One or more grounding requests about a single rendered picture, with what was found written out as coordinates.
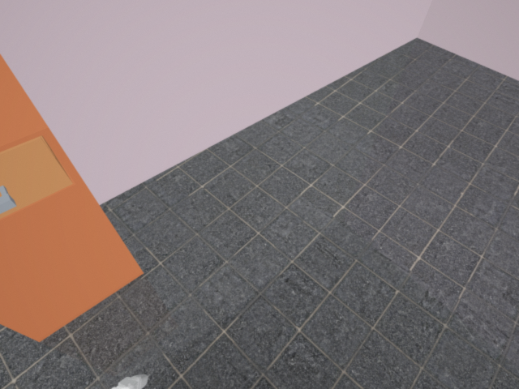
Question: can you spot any drawer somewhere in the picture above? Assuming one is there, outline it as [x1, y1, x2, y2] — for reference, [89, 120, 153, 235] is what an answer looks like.
[0, 136, 73, 219]

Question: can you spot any cabinet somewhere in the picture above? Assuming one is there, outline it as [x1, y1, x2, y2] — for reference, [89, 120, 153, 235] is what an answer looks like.
[0, 54, 143, 342]

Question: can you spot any handle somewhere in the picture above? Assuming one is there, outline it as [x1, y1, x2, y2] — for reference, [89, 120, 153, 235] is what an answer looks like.
[0, 186, 16, 214]

